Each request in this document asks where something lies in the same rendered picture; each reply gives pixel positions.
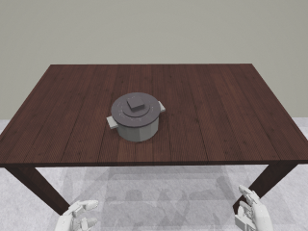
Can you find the table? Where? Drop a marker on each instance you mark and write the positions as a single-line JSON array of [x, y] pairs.
[[216, 115]]

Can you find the pot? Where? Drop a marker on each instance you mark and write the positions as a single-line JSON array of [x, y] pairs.
[[136, 134]]

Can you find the lid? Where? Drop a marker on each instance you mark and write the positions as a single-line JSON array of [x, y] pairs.
[[139, 118]]

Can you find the robot left hand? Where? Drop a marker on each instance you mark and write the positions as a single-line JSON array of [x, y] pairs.
[[68, 221]]

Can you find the robot right hand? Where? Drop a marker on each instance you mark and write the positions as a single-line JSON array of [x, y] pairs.
[[257, 216]]

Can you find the knob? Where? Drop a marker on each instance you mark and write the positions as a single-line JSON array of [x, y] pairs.
[[135, 103]]

